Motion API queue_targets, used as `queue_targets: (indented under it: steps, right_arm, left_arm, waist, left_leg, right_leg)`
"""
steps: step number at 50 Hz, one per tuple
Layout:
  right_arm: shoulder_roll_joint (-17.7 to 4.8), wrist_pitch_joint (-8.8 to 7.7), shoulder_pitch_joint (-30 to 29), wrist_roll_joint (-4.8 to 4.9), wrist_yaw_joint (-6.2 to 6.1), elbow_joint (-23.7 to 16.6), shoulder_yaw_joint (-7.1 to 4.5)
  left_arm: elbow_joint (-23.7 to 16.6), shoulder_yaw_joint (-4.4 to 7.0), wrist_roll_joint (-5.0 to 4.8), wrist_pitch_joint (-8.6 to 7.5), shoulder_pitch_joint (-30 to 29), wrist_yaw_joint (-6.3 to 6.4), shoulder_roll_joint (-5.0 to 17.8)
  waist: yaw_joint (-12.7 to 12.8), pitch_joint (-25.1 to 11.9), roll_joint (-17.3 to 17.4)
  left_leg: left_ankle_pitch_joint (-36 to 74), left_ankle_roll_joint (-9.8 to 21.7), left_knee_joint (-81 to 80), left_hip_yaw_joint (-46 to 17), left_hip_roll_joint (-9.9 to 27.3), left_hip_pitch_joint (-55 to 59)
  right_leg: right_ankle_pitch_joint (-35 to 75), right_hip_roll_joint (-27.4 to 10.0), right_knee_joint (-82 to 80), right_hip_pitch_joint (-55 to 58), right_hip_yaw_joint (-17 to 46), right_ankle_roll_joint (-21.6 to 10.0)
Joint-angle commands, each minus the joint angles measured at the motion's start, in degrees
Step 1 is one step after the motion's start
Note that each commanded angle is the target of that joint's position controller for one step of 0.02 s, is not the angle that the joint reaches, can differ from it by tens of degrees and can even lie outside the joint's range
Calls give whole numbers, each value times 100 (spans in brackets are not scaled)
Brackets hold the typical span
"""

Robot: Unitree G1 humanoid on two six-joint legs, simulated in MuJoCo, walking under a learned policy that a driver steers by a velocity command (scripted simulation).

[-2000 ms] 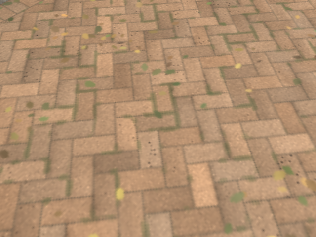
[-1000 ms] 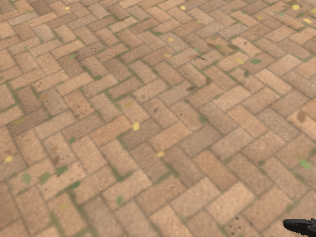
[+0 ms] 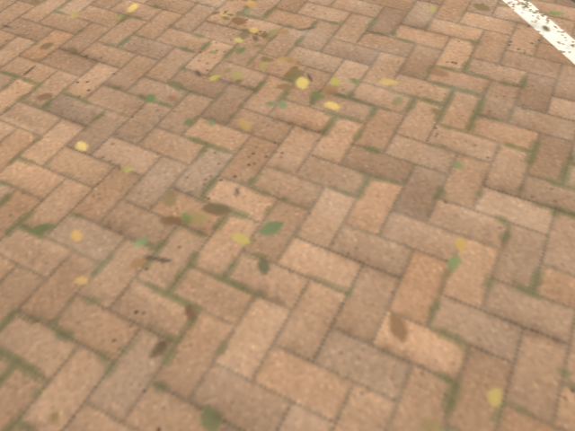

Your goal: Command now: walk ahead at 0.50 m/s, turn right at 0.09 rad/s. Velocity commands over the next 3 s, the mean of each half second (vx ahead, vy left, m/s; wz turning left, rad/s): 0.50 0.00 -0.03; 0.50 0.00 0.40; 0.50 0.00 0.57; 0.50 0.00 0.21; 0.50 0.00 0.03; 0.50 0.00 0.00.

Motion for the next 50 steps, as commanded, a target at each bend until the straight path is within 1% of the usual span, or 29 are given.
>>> queue_targets:
  steps: [1, 4, 6, 8, 9, 10, 11, 12, 13, 14, 15, 17, 20, 24, 26, 29, 31, 33, 34, 35, 36, 37, 38, 39, 40, 41, 43, 45, 50]
  right_arm:
    - [-234, -92, -538, 39, 65, -393, -6]
    - [-331, -122, -849, 63, 145, -532, -21]
    - [-424, -145, -822, 52, 192, -571, -49]
    - [-571, -165, -395, 42, 196, -473, -118]
    - [-752, -167, 293, 28, 160, -261, -231]
    - [-1077, -159, 1227, -11, 112, -48, -349]
    - [-1654, -116, 1794, -65, 90, 50, -496]
    - [-1191, -104, 1964, 47, 121, 111, -376]
    - [-936, -109, 1558, 72, 110, 60, -280]
    - [-793, -96, 1125, 33, 93, -37, -235]
    - [-642, -93, 815, -18, 94, -73, -186]
    - [-448, -143, 553, -95, 99, -102, -123]
    - [-603, -208, 634, -40, 61, 12, -166]
    - [-741, -149, 956, 23, -38, 175, -206]
    - [-815, -104, 1176, 73, -78, 265, -226]
    - [-871, -13, 1518, 120, -113, 397, -255]
    - [-886, 51, 1583, 145, -149, 435, -281]
    - [-944, 102, 1528, 137, -182, 434, -328]
    - [-938, 125, 1438, 133, -187, 416, -331]
    - [-763, 128, 1437, 95, -178, 386, -270]
    - [-375, 123, 1414, -30, -165, 198, -132]
    - [160, 15, 2163, 71, -149, 29, 18]
    - [-452, -26, 1965, 199, -148, 133, -115]
    - [-781, -32, 1454, 258, -145, 8, -225]
    - [-720, -14, 1218, 226, -163, -28, -236]
    - [-656, 18, 1091, 163, -163, -67, -259]
    - [-427, 148, 1179, 181, -125, -109, -266]
    - [-249, 259, 1059, 166, -110, -229, -243]
    - [-137, 275, 465, 119, 10, -507, -194]
  left_arm:
    - [-216, 259, -45, -91, -29, 55, 1012]
    - [7, 284, -86, -38, 200, 61, 1058]
    - [112, 309, -102, 17, 230, 89, 1103]
    - [156, 325, -97, 81, 130, 116, 1158]
    - [159, 293, -74, 120, 71, 128, 1099]
    - [92, 186, 2, 138, 148, 154, 872]
    - [-25, 11, 6, 35, 910, 102, 306]
    - [45, 22, -41, -71, 677, 89, 479]
    - [-96, 146, -199, -134, 150, 54, 932]
    - [-210, 133, -215, -157, -252, 64, 941]
    - [-245, 140, -123, -152, -457, 84, 900]
    - [-154, 155, -57, -53, -226, 97, 745]
    - [-153, 111, -18, 45, -283, 123, 547]
    - [-361, 53, 27, -22, -1093, 103, 403]
    - [-453, 18, 6, -79, -1511, 59, 319]
    - [-576, 6, -48, -156, -2019, -35, 338]
    - [-631, 33, -65, -213, -2139, -91, 446]
    - [-568, 94, -67, -262, -1909, -103, 627]
    - [-461, 153, -63, -283, -1520, -85, 732]
    - [-254, 280, -27, -301, -784, -38, 984]
    - [-143, 386, 77, -295, 176, 18, 1364]
    - [-11, 479, 82, -208, 427, 8, 1764]
    - [-71, 331, 43, -194, 358, 0, 1153]
    - [-99, 232, 17, -200, 20, 20, 840]
    - [-97, 185, 36, -202, -323, 22, 720]
    - [-65, 143, 45, -202, -576, 13, 553]
    - [-3, 135, 88, -247, -827, 20, 471]
    - [94, 182, 70, -298, -880, 33, 568]
    - [274, 282, 75, -264, -832, 103, 858]
  waist:
    - [55, 167, -543]
    - [121, 275, -575]
    - [28, 239, -634]
    - [-244, -23, -761]
    - [-605, -462, -700]
    - [-963, -1248, -427]
    - [-757, -2124, 954]
    - [-959, -2349, 1178]
    - [-939, -1446, 732]
    - [-807, -883, 328]
    - [-659, -438, 118]
    - [-344, -300, 340]
    - [-261, -169, 231]
    - [-484, 22, 42]
    - [-623, 99, 31]
    - [-789, 193, 52]
    - [-731, 193, 134]
    - [-532, 86, 260]
    - [-282, -98, 288]
    - [56, -615, 184]
    - [429, -1568, -418]
    - [60, -2245, -2141]
    - [241, -1990, -1644]
    - [267, -1200, -1223]
    - [125, -813, -898]
    - [4, -482, -855]
    - [-233, -258, -995]
    - [-312, -92, -820]
    - [-207, 89, -603]
  left_leg:
    - [853, 6, -843, 154, -205, 519]
    - [620, 181, -1277, 72, -280, 341]
    - [195, 352, -1469, 57, -327, 380]
    - [-232, 537, -1590, 271, -536, 1038]
    - [-216, 691, -1684, 460, -729, 1999]
    - [34, 966, -1417, -23, -236, 3566]
    - [-1006, 1931, -1674, -2606, 1201, 5836]
    - [-2090, 2062, -2662, -4074, 1393, 6103]
    - [-2612, 1756, -2800, -3377, 1267, 5457]
    - [-2358, 1575, -2889, -2693, 1067, 4640]
    - [-1846, 1540, -3060, -2173, 868, 3861]
    - [-1086, 1477, -3355, -1577, 564, 3076]
    - [-276, 1624, -3655, -1013, 503, 2813]
    - [239, 1488, -3744, -527, 285, 2948]
    - [196, 1409, -3693, -418, 191, 2968]
    - [48, 1399, -3466, -593, 314, 3216]
    - [5, 1325, -3198, -829, 458, 3490]
    - [198, 1223, -2859, -1044, 568, 3647]
    - [606, 1132, -2463, -1012, 476, 3582]
    - [919, 963, -1577, -813, 136, 3303]
    - [-203, 737, 127, -509, -311, 2350]
    - [-3110, 406, 1976, -38, -1096, 251]
    - [-3233, 396, 2736, -570, -763, -343]
    - [-2711, 428, 2866, -524, -537, -590]
    - [-2243, 394, 2760, -407, -309, -419]
    - [-1935, 363, 2508, -405, -173, -289]
    - [-1620, 310, 2242, -377, 11, 157]
    - [-1439, 240, 1996, -330, 70, 102]
    - [-137, 194, 519, -139, 36, 59]
  right_leg:
    - [981, -1427, -665, -473, 628, -848]
    - [1014, -1701, -421, 129, 740, -784]
    - [1349, -1881, -165, 530, 826, -679]
    - [2502, -1840, 383, 738, 765, -529]
    - [3310, -1570, 1227, 630, 552, -390]
    - [2707, -1263, 2616, -118, 295, -188]
    - [281, -343, 4923, -2470, 16, 314]
    - [-2218, -81, 5706, -3367, 759, 320]
    - [-1930, -455, 6059, -3921, 843, 229]
    - [-1419, -769, 5863, -3919, 620, 168]
    - [-1025, -969, 5498, -3769, 519, 180]
    - [-556, -1205, 5039, -3103, 557, 231]
    - [-144, -1272, 4503, -3155, 445, 409]
    - [1059, -1198, 3034, -3292, 345, 559]
    - [1498, -1023, 2304, -3057, 261, 606]
    - [1630, -836, 1711, -2882, 253, 636]
    - [1427, -788, 1393, -2763, 374, 564]
    - [1015, -732, 1240, -2334, 380, 446]
    - [878, -660, 1077, -1737, 278, 334]
    - [850, -715, 1065, -580, 266, 144]
    - [750, -1716, 1321, 1066, 1218, -209]
    - [-380, -2956, 766, 2743, 3662, -1042]
    - [-1337, -2848, 366, 2456, 4035, -996]
    - [-1265, -2654, 268, 1783, 3105, -751]
    - [-680, -2420, 135, 1107, 2445, -630]
    - [-209, -2223, -45, 576, 1945, -585]
    - [314, -2043, -385, -56, 1250, -557]
    - [772, -2073, -606, -278, 792, -649]
    - [1301, -1945, -770, -169, -251, -597]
